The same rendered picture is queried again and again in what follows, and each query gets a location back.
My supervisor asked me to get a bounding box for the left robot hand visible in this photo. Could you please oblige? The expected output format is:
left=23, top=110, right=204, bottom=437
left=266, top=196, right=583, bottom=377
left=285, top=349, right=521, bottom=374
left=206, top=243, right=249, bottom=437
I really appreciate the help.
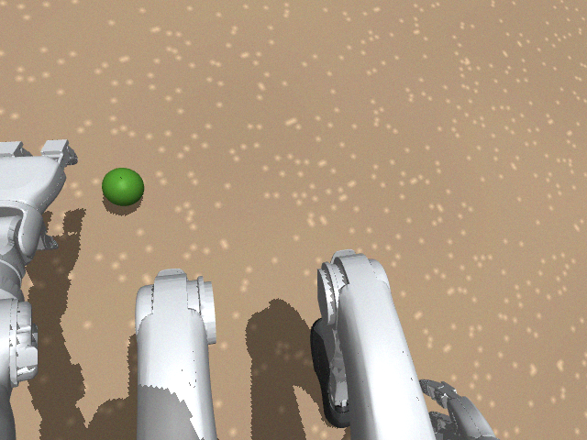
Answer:
left=0, top=139, right=78, bottom=250

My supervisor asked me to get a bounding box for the ball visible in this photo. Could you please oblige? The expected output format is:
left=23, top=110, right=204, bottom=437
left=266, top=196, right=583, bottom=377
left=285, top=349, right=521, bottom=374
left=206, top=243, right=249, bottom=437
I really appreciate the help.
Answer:
left=102, top=168, right=144, bottom=206

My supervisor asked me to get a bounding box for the right robot hand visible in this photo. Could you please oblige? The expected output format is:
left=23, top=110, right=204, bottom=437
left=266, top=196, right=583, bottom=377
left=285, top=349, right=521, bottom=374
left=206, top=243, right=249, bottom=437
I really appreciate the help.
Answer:
left=419, top=379, right=496, bottom=440

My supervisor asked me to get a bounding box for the left robot arm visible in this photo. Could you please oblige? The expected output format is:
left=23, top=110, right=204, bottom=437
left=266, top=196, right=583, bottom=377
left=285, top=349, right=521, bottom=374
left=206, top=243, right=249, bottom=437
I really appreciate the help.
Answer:
left=0, top=201, right=43, bottom=440

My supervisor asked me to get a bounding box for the right robot foot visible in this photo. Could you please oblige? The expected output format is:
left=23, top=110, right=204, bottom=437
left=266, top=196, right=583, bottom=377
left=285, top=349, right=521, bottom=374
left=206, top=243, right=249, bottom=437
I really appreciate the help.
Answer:
left=310, top=318, right=350, bottom=428

